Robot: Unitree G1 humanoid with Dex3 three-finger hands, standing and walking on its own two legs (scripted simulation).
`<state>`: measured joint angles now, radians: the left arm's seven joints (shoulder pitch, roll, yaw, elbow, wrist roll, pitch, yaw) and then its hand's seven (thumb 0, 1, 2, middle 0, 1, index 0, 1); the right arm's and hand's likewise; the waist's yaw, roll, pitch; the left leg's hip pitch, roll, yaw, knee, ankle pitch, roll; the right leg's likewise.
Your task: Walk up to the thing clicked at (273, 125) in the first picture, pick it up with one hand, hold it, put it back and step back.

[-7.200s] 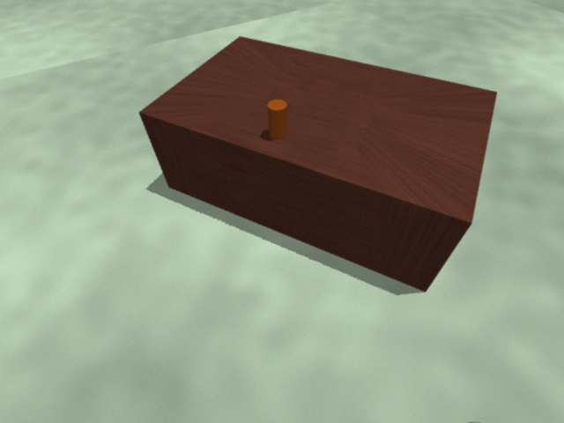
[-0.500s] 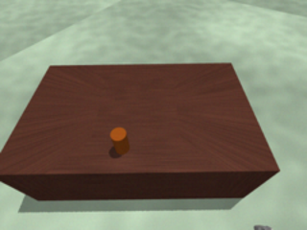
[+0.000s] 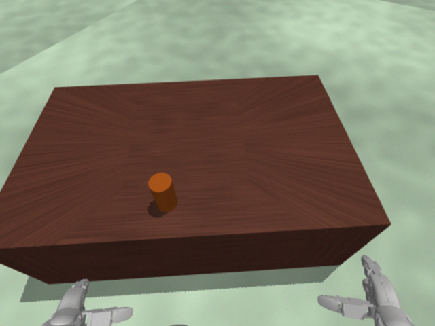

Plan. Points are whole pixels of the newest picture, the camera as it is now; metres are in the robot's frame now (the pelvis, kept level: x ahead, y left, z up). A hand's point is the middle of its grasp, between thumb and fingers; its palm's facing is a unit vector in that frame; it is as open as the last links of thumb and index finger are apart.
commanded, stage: go down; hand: left
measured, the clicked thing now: (163, 192) +0.51 +0.18 -0.25
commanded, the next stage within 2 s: none
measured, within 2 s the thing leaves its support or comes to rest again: neither
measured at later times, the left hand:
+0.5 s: hand (97, 305) +0.18 +0.26 -0.12, palm faces +0.08 -0.95 -0.31, open 17.5 cm
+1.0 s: hand (88, 305) +0.17 +0.27 -0.11, palm faces +0.11 -0.95 -0.30, open 17.6 cm
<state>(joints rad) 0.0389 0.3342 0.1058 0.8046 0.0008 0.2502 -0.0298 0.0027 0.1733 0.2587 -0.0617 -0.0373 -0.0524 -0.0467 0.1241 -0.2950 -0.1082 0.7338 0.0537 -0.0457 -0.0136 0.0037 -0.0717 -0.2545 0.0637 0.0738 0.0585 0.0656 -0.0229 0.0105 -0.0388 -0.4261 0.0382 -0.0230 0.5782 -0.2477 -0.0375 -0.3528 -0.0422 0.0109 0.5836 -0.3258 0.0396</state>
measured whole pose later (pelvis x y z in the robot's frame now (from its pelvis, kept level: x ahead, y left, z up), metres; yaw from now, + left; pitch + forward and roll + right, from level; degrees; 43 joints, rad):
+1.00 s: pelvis +0.02 +0.00 -0.04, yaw +1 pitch +10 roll -1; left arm 0.32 0.37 0.23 0.23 -0.03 0.46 -0.12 -0.01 -0.59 0.06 -0.08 -0.03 -0.06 -0.05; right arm 0.40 -0.23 -0.07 0.25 0.03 -0.06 -0.05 -0.01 0.53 -0.05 0.06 0.06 0.05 0.05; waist -0.03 0.01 -0.15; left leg -0.65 0.04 -0.05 0.91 -0.43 -0.04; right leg -0.55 -0.04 0.00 0.88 -0.50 0.05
